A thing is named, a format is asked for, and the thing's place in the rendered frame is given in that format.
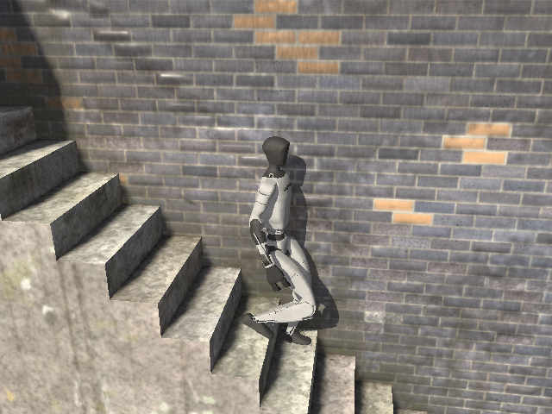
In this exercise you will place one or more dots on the stairs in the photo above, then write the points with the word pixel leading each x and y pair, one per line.
pixel 100 313

